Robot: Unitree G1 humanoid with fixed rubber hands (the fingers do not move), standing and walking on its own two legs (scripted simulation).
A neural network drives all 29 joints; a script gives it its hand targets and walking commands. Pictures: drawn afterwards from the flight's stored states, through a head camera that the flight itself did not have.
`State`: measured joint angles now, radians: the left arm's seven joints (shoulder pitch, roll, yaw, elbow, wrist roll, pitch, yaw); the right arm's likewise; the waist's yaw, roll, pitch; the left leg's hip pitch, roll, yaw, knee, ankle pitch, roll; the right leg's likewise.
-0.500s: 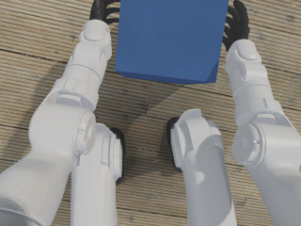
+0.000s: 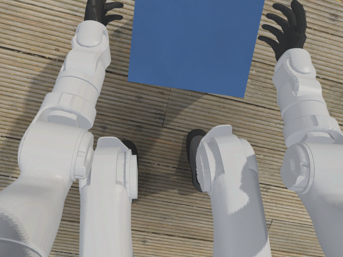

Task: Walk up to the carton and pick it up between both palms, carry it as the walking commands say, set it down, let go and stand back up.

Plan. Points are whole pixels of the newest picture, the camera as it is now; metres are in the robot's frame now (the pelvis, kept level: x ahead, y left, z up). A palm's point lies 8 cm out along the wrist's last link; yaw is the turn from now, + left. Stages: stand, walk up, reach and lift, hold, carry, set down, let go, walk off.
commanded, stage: set down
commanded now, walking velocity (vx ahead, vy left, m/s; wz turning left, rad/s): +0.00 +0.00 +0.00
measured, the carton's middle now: (186, 43) +0.49 -0.08 -0.25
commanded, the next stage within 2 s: let go in 1.34 s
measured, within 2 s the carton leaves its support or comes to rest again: neither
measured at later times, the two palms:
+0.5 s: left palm out of the picture +0.54 +0.09 -0.05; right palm out of the picture +0.46 -0.28 -0.04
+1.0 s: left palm out of the picture +0.54 +0.10 +0.10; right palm out of the picture +0.46 -0.28 +0.11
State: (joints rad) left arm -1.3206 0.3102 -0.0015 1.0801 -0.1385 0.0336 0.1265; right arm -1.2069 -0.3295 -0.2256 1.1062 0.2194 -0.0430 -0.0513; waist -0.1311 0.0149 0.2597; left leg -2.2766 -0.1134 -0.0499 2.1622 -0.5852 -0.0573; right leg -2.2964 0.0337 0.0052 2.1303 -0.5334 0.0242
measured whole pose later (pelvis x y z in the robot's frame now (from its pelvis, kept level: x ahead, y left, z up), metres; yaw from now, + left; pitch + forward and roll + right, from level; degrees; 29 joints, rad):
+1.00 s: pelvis +0.03 +0.00 +0.20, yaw +0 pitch +46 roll +0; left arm -0.99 0.20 0.15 0.80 0.02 0.17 0.10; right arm -0.87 -0.23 -0.35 0.76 0.08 0.11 0.03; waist -0.13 0.04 -0.13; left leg -1.77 -0.07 -0.06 1.43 -0.46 -0.03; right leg -1.80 0.04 0.03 1.41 -0.42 0.01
